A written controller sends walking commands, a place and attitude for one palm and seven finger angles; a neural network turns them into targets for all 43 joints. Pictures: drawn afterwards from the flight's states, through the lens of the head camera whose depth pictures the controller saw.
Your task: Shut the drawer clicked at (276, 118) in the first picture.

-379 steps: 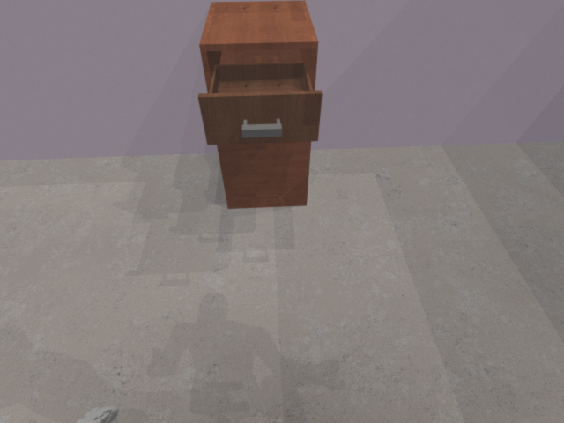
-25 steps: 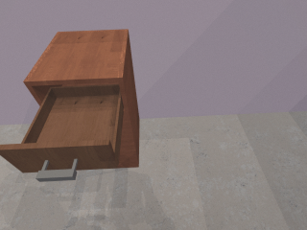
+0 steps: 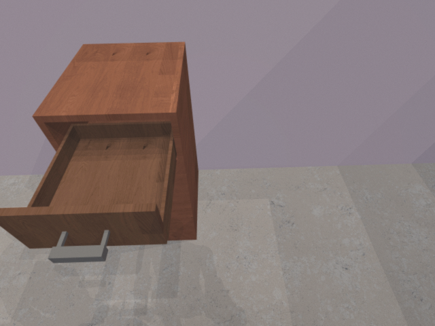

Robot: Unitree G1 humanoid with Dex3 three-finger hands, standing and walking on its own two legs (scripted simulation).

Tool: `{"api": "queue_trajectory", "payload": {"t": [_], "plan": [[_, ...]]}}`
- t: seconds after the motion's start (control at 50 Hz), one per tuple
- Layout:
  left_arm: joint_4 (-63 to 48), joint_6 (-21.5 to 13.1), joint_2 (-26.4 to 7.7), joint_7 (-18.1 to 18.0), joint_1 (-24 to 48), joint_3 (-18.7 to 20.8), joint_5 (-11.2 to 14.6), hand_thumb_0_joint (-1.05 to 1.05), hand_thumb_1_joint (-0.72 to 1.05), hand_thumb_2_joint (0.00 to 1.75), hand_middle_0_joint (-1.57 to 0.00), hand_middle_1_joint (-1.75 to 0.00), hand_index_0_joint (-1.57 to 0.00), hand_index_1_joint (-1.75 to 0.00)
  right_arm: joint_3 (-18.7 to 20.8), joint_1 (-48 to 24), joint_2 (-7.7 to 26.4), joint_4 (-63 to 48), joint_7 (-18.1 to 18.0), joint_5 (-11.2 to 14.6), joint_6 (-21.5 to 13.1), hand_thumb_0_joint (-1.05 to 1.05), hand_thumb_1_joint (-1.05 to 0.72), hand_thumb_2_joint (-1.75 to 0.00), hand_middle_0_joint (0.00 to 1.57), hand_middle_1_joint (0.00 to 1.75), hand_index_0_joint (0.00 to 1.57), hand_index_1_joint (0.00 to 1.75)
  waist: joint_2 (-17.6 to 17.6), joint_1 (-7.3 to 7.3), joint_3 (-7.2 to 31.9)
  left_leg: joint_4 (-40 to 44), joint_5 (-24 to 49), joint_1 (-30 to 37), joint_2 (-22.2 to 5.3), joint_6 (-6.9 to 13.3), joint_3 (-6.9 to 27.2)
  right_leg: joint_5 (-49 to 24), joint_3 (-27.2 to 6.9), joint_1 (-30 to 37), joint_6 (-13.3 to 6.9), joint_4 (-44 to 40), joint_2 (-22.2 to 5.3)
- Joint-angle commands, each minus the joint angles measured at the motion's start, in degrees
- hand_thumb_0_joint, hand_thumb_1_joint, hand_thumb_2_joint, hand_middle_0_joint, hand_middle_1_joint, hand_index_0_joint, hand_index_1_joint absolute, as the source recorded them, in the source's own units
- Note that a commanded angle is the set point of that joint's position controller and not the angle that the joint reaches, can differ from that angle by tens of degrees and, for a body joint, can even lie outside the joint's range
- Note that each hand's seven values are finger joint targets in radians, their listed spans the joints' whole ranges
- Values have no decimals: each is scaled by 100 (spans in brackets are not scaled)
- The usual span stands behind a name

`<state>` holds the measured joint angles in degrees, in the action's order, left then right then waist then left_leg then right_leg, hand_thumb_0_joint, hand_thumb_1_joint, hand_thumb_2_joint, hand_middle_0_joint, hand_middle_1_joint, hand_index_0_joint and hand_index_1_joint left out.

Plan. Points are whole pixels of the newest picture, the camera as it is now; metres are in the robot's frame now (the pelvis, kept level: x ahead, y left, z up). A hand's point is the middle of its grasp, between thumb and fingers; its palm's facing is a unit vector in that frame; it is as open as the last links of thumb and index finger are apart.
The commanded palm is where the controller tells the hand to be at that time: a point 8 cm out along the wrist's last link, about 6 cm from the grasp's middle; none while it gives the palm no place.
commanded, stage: look again from close up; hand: left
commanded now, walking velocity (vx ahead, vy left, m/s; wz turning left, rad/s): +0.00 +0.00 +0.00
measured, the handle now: (82, 244) +0.29 +0.33 -0.08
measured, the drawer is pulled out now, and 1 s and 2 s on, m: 0.30 0.30 0.30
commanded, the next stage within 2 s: shuffle to correct the standing spot in 0.06 s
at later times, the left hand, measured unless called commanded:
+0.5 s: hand out of the picture -0.05 +0.20 -0.17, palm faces +0.19 -0.95 -0.23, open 7.4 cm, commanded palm none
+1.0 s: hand out of the picture +0.05 +0.28 -0.17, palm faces +0.10 -0.96 -0.25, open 7.3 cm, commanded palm none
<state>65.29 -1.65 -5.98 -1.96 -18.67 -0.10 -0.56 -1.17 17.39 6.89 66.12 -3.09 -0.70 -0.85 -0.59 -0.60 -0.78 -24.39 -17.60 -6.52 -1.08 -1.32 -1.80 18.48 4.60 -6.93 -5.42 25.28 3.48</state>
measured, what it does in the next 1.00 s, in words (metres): steps on the spot: left foot, then right foot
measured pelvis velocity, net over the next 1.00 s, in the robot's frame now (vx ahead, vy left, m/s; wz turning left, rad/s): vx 0.03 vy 0.09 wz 0.07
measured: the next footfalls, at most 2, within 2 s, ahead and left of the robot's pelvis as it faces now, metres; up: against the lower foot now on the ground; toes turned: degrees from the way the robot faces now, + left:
left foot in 0.68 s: +0.08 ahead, +0.21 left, +0.00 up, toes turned +7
right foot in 0.96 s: +0.08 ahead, +0.03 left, +0.00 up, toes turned +4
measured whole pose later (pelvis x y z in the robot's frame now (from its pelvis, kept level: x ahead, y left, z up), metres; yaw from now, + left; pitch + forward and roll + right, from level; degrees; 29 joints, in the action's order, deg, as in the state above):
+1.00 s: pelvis +0.03 +0.09 -0.01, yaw +4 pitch +0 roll +2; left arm 58.9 -0.6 -9.0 -1.6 -14.5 1.6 -1.4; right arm 1.2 13.0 9.6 59.9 -1.3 -1.1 0.8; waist -0.5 0.1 -2.2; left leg -29.7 -13.7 -16.1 -0.9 -0.5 -5.1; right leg 18.3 2.2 -16.0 -2.3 34.2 -0.4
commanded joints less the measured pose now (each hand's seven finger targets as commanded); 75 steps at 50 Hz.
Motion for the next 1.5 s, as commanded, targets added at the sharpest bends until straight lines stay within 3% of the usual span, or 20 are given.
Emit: {"api": "queue_trajectory", "payload": {"t": [0.0,0.14,0.22,0.28,0.34,0.54,0.6,0.62,0.66,0.7,0.74,0.8,0.84,0.9,0.94,0.98,1.0,1.1,1.18,1.48], "plan": [[-110,-38,-592,-53,-489,80,1,0,90,90,-20,-30,-20,-30,37,570,364,-79,-14,13,-38,0,-90,-90,20,30,20,30,158,51,-301,134,1407,-286,-459,295,276,-2786,-823,57,217,-381,-1019],[-88,-24,-563,-47,-499,81,4,0,90,90,-20,-30,-20,-30,37,511,372,-90,-22,5,-31,0,-90,-90,20,30,20,30,53,40,-425,180,1336,-278,-461,303,297,-2540,-844,-24,212,-454,-1017],[-168,5,-867,-79,-575,236,-13,0,90,90,-20,-30,-20,-30,83,423,458,-234,6,7,60,0,-90,-90,20,30,20,30,185,-87,-350,-268,745,-927,-235,223,115,-2592,-1102,431,115,-392,-1428],[-185,30,-1067,-119,-862,384,-49,0,90,90,-20,-30,-20,-30,165,45,521,-495,27,5,138,0,-90,-90,20,30,20,30,661,-324,-422,-1605,-908,-1927,-107,148,2,-3453,-1820,820,-404,-653,-2323],[-328,34,-1101,-149,-780,476,-92,0,90,90,-20,-30,-20,-30,255,-288,601,-736,103,2,170,0,-90,-90,20,30,20,30,512,-352,-466,-2865,-1277,-2575,-235,108,326,-3700,-1849,803,-1046,-684,-2738],[-628,62,-1469,-7,-202,575,-130,0,90,90,-20,-30,-20,-30,340,-682,559,-1155,379,10,237,0,-90,-90,20,30,20,30,963,-182,-490,-1659,-57,-1432,-29,25,-283,-1726,-838,-503,-372,-708,-2190],[-647,116,-1468,20,-151,565,-146,0,90,90,-20,-30,-20,-30,347,-210,645,-1047,356,-7,142,0,-90,-90,20,30,20,30,1001,72,-363,-598,476,-347,104,61,-590,-1510,-528,-932,-93,46,-1900],[-668,143,-1380,38,-104,532,-136,0,90,90,-20,-30,-20,-30,366,159,844,-951,325,-27,104,0,-90,-90,20,30,20,30,555,231,-128,-292,615,212,47,132,-524,-1267,-294,-1095,31,723,-1620],[-966,198,-796,76,50,411,-97,0,90,90,-20,-30,-20,-30,548,858,1672,-870,263,-115,81,0,-90,-90,20,30,20,30,-1625,437,96,883,1041,444,-1771,1186,2066,2107,324,-2451,418,3320,-426],[-1141,185,-674,43,167,319,-116,0,90,90,-20,-30,-20,-30,484,412,1446,-1087,228,-119,86,0,-90,-90,20,30,20,30,-480,257,-412,1240,84,-696,-2007,1594,2273,1732,-302,-2564,279,4124,-757],[-808,159,-665,60,-128,314,-99,0,90,90,-20,-30,-20,-30,325,-368,985,-1175,195,-118,-1,0,-90,-90,20,30,20,30,-808,-77,-265,1275,83,-1196,-1572,1297,1680,918,-529,-2035,342,3896,-943],[-644,184,-590,91,-503,221,-58,0,90,90,-20,-30,-20,-30,282,-607,920,-1198,171,-108,-61,0,-90,-90,20,30,20,30,-645,-199,-39,1131,887,-1313,-1331,1136,1064,657,-429,-1244,454,2687,-812],[-694,184,-566,77,-317,190,-46,0,90,90,-20,-30,-20,-30,338,-419,966,-1111,156,-128,-29,0,-90,-90,20,30,20,30,-438,-44,33,944,1076,-1093,-1385,1143,1047,697,-339,-1039,483,1861,-700],[-669,126,-689,62,-418,206,-62,0,90,90,-20,-30,-20,-30,347,-315,963,-985,149,-75,35,0,-90,-90,20,30,20,30,33,-107,91,353,1146,-1191,-1167,834,841,-329,-394,-325,493,231,-575],[-714,62,-971,37,-310,228,-95,0,90,90,-20,-30,-20,-30,310,-207,713,-976,167,-1,53,0,-90,-90,20,30,20,30,787,30,68,-300,633,-1217,-453,324,143,-1254,-1315,-348,258,-405,-1224],[-701,32,-1105,40,-56,220,-47,0,90,90,-20,-30,-20,-30,280,-74,522,-856,180,-12,93,0,-90,-90,20,30,20,30,860,198,212,-460,373,-775,-162,152,-82,-2141,-1434,-616,10,-397,-1523],[-718,16,-1049,19,38,218,-41,0,90,90,-20,-30,-20,-30,273,2,497,-782,164,-19,125,0,-90,-90,20,30,20,30,1170,232,177,-469,437,-674,-212,129,-72,-2324,-1334,-621,2,-408,-1401],[-611,35,-875,19,87,180,12,0,90,90,-20,-30,-20,-30,191,77,528,-479,129,-13,50,0,-90,-90,20,30,20,30,33,89,-100,135,1410,-421,-549,198,190,-1848,-874,-556,222,-314,-951],[-423,18,-830,14,-35,153,21,0,90,90,-20,-30,-20,-30,154,105,502,-327,105,-6,36,0,-90,-90,20,30,20,30,-92,51,-177,233,1265,-372,-540,185,175,-1771,-901,-402,244,-506,-962],[-124,-56,-638,-18,-323,77,6,0,90,90,-20,-30,-20,-30,121,310,428,-88,86,9,19,0,-90,-90,20,30,20,30,311,61,-275,405,1074,-125,-516,160,115,-1781,-856,-289,267,-824,-954]]}}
